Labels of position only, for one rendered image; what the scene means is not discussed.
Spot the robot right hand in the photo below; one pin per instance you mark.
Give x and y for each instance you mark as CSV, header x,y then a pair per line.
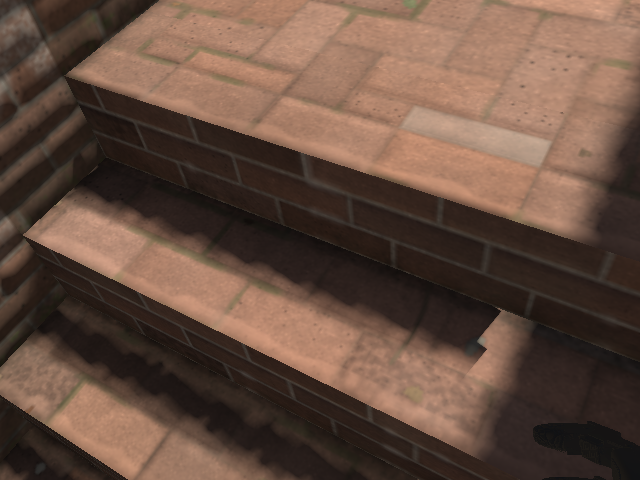
x,y
597,443

